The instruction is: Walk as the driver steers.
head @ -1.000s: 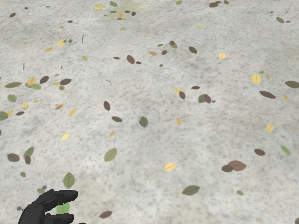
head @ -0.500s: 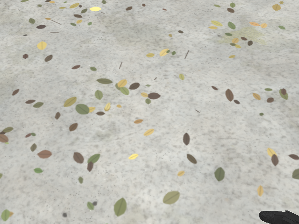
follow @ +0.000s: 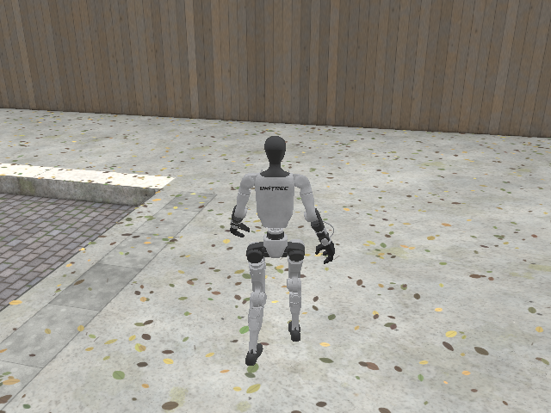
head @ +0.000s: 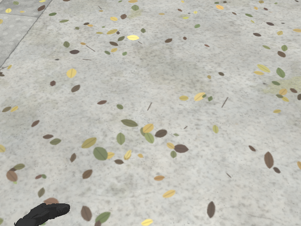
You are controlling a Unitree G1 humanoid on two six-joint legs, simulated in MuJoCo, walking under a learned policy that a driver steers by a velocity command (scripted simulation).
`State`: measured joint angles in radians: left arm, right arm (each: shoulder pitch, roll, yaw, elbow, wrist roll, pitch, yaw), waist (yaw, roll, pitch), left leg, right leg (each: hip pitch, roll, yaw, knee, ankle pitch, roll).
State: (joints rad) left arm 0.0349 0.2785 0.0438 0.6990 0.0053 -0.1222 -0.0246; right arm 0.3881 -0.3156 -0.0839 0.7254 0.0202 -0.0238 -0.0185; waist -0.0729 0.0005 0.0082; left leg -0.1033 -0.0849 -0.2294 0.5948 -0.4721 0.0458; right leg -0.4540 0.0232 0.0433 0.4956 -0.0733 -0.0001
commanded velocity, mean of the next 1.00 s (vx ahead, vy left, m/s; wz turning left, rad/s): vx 0.50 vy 0.00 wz -0.08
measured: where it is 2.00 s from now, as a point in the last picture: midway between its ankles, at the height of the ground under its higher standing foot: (167, 122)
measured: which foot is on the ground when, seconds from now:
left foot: down 0.00-0.00, up 0.02-0.46, down 0.48-1.00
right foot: down 0.00-0.50, up 0.52-0.98, down 1.00-1.00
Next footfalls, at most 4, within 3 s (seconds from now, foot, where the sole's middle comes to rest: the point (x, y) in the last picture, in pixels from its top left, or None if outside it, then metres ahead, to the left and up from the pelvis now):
0.48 left None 0.40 0.16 -0.76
1.00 right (163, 181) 0.69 -0.09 -0.76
1.48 left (138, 125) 1.02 0.02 -0.76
1.98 right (201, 111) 1.10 -0.34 -0.76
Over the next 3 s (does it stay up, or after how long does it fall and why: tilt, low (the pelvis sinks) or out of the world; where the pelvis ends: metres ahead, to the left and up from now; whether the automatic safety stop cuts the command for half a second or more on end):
stays up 1.57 -0.39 0.00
